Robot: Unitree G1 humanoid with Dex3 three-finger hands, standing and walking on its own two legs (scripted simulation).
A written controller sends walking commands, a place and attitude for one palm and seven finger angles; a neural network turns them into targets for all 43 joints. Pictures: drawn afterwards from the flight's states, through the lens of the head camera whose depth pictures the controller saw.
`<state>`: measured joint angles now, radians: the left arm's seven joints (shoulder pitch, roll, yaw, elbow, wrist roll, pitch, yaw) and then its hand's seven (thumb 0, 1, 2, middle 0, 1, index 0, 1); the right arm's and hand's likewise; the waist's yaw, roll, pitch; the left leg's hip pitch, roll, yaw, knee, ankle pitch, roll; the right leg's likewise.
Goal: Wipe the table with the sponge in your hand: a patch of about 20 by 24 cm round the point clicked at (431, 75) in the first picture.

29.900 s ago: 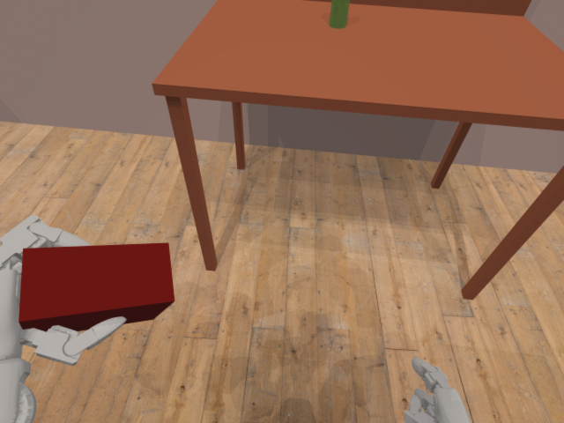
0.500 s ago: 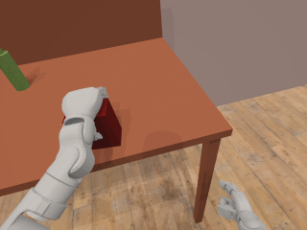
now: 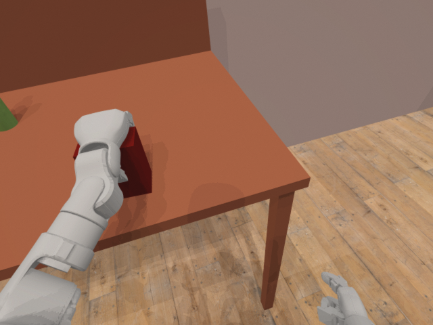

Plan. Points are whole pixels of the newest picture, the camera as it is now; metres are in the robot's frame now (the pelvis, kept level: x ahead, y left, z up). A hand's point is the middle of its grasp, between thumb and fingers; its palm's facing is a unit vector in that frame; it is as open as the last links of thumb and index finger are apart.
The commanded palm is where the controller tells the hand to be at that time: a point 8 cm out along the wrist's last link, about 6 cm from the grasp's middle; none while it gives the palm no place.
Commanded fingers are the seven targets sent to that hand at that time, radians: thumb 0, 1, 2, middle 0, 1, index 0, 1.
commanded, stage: wipe forward along the third lane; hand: left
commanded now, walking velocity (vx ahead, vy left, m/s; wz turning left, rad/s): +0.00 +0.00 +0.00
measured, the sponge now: (121, 173) +0.36 +0.25 +0.11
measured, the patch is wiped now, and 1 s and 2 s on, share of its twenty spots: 0.90 0.95 0.95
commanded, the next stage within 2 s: wipe back along the third lane in 1.06 s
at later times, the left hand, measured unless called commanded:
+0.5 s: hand (115, 137) +0.41 +0.26 +0.17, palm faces -0.05 +0.03 -1.00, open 10.1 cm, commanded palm +0.39 +0.27 +0.19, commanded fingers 0.00 0.10 1.30 -1.20 -1.60 -1.20 -1.60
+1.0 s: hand (111, 124) +0.45 +0.29 +0.16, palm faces -0.06 +0.02 -1.00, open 10.1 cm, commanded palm +0.44 +0.30 +0.19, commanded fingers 0.00 0.10 1.30 -1.20 -1.60 -1.20 -1.60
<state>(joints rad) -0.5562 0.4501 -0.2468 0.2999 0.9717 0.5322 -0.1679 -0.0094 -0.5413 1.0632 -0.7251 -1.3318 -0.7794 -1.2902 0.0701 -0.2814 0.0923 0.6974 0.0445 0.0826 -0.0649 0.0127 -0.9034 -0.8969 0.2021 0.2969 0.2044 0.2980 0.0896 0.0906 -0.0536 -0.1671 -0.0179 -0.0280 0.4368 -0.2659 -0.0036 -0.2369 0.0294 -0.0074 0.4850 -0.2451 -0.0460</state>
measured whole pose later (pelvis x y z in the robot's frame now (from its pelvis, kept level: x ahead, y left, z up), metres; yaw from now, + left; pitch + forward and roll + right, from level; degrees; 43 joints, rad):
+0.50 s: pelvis -0.01 -0.01 +0.00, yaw +0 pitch +2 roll +1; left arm -0.78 0.51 -0.18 0.69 0.98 0.33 -0.14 0.01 -0.56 1.08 -0.74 -1.32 -0.79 -1.29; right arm 0.16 -0.30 0.06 0.73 0.05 0.08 -0.11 0.01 -0.90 -0.90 0.20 0.30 0.21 0.30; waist 0.03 0.08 -0.06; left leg -0.24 0.00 -0.04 0.46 -0.26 -0.01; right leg -0.30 0.04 -0.02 0.48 -0.23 -0.06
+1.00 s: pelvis +0.01 +0.01 +0.00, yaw -1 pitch +6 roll +0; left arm -0.90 0.57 -0.11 0.93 1.00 0.19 -0.06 0.01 -0.57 1.09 -0.74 -1.33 -0.79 -1.30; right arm 0.25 -0.30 0.03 0.76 0.06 0.09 -0.10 0.01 -0.90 -0.90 0.20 0.30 0.20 0.30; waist -0.01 0.07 -0.08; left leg -0.28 -0.01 -0.02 0.44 -0.26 0.01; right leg -0.32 0.04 0.00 0.43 -0.21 -0.03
